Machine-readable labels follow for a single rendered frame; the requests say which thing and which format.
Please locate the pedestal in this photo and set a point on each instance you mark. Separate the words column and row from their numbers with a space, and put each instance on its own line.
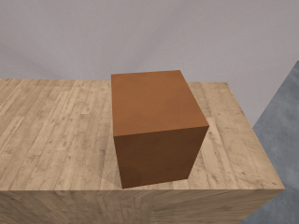
column 58, row 161

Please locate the carton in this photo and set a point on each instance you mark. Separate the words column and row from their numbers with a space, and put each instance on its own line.
column 158, row 127

